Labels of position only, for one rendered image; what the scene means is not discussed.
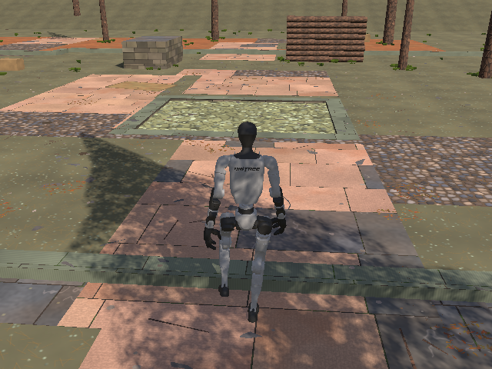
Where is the robot left forearm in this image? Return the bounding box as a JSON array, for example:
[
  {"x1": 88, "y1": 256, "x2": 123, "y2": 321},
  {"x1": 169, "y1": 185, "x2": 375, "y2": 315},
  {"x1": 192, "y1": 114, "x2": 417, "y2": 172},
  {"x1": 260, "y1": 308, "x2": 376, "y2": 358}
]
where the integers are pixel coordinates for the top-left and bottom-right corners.
[{"x1": 205, "y1": 188, "x2": 221, "y2": 228}]

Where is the robot left hand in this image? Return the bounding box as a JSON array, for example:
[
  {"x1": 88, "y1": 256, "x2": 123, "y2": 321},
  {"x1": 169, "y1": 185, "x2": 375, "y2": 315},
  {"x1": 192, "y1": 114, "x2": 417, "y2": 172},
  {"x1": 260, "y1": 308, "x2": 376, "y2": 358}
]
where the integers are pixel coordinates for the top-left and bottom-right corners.
[{"x1": 204, "y1": 227, "x2": 221, "y2": 250}]

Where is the robot left upper arm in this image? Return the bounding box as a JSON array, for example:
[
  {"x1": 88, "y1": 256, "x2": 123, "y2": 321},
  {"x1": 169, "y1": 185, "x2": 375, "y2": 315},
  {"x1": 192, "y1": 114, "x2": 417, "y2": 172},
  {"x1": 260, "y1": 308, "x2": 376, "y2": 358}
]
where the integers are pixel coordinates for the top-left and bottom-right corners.
[{"x1": 213, "y1": 155, "x2": 231, "y2": 199}]

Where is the right robot foot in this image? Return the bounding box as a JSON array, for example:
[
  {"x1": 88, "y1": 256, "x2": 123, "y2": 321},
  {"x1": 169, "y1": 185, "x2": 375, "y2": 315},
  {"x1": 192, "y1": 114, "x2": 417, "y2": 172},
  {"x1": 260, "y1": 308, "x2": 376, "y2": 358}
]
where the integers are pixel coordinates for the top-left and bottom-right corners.
[{"x1": 248, "y1": 303, "x2": 259, "y2": 323}]

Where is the left robot thigh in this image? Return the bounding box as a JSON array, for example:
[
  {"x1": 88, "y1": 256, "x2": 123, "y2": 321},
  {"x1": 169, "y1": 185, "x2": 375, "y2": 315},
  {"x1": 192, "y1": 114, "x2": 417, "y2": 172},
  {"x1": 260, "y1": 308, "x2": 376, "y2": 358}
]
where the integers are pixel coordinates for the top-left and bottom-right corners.
[{"x1": 219, "y1": 212, "x2": 236, "y2": 249}]

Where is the robot right hand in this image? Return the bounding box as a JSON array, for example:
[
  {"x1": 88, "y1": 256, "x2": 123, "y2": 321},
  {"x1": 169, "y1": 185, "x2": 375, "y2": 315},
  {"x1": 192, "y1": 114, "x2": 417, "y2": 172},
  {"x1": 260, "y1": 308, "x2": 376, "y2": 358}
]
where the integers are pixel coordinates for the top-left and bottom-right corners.
[{"x1": 271, "y1": 216, "x2": 287, "y2": 235}]

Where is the robot right forearm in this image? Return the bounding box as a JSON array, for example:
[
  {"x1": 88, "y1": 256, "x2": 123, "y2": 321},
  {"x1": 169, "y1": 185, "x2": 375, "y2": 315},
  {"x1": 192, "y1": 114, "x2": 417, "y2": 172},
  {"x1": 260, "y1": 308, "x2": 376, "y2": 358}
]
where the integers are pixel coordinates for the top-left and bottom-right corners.
[{"x1": 273, "y1": 186, "x2": 286, "y2": 219}]

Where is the robot right upper arm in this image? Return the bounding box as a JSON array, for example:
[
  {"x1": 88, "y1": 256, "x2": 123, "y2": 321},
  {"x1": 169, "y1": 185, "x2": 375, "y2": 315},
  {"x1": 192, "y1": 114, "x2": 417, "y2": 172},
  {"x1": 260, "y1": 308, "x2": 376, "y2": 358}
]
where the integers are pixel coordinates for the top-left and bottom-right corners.
[{"x1": 263, "y1": 155, "x2": 281, "y2": 198}]

